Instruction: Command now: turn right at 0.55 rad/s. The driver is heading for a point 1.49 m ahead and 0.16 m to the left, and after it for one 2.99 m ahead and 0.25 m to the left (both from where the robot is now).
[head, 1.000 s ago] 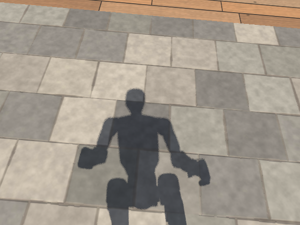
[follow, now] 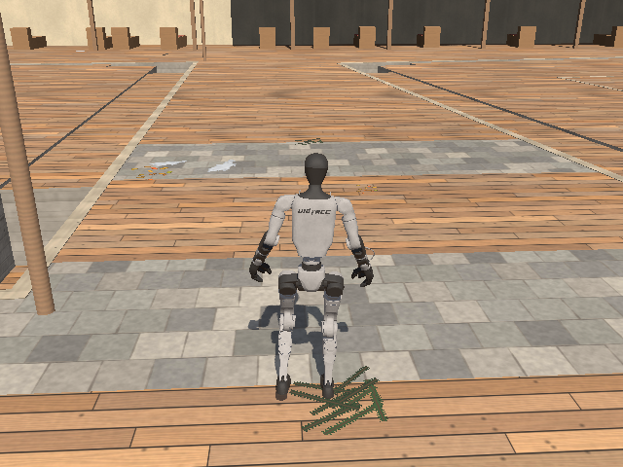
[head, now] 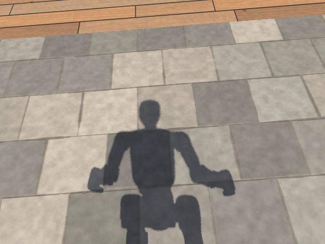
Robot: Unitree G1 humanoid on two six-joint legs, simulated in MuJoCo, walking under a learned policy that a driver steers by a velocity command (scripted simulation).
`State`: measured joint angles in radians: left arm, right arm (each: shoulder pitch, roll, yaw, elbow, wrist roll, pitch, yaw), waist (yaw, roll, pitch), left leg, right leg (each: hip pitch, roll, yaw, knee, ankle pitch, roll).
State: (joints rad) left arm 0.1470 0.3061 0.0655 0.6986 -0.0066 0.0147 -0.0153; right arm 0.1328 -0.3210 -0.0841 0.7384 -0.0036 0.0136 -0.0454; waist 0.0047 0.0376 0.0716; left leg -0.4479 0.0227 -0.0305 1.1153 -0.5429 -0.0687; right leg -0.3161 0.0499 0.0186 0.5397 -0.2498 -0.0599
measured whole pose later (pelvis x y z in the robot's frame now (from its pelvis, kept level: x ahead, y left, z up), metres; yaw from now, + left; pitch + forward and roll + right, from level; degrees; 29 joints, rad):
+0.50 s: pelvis +0.05 +0.02 +0.01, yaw -4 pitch +1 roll -1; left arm 0.15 0.29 0.04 0.72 -0.01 -0.05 -0.01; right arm 0.37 -0.25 -0.04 0.79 0.01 -0.05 -0.01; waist -0.04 -0.03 0.00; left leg -0.17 -0.02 -0.11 0.43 -0.27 0.03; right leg -0.42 0.05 0.04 0.87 -0.40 -0.01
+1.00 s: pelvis +0.24 -0.01 +0.01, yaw +13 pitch +2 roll -2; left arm 0.36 0.28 0.06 0.84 0.00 -0.09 0.00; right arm 0.17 -0.31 -0.06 0.63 0.03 -0.04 0.02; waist 0.09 0.05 0.02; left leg -0.70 0.09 -0.05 0.89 -0.09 -0.01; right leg 0.02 0.02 -0.13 0.23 -0.28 -0.02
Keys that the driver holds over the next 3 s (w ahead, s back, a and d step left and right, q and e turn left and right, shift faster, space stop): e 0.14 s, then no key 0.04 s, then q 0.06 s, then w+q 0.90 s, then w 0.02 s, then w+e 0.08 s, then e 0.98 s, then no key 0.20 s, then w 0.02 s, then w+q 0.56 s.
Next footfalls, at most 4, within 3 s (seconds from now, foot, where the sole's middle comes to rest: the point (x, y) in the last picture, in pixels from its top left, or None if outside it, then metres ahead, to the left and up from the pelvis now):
0.34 left None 0.07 0.14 -0.77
0.70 right None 0.21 -0.13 -0.77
1.18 left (135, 231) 0.48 0.19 -0.77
1.68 right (169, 178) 0.71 0.05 -0.77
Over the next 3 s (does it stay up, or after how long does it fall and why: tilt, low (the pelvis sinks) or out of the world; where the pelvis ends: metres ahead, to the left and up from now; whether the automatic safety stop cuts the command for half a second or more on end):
stays up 0.76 0.20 -0.02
